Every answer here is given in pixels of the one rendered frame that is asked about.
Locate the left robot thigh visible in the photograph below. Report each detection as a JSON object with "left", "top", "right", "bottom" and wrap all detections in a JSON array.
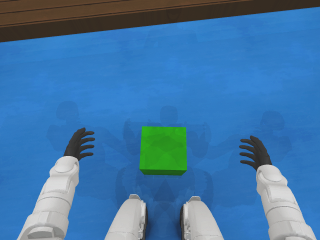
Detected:
[{"left": 104, "top": 199, "right": 146, "bottom": 240}]

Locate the robot right forearm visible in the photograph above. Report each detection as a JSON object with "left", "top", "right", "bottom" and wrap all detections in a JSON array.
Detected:
[{"left": 256, "top": 164, "right": 317, "bottom": 240}]

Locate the robot left forearm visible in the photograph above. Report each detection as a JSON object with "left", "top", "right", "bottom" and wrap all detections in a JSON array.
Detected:
[{"left": 17, "top": 156, "right": 80, "bottom": 240}]

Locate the left robot hand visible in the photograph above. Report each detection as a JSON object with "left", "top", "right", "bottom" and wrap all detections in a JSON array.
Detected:
[{"left": 63, "top": 127, "right": 95, "bottom": 161}]

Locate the left robot shin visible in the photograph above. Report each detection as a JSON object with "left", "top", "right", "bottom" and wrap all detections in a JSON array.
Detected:
[{"left": 129, "top": 194, "right": 144, "bottom": 239}]

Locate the carton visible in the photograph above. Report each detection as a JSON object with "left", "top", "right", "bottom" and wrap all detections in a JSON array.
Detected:
[{"left": 139, "top": 126, "right": 187, "bottom": 176}]

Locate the right robot hand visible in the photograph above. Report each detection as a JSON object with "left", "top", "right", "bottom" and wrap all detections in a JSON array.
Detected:
[{"left": 239, "top": 135, "right": 272, "bottom": 171}]

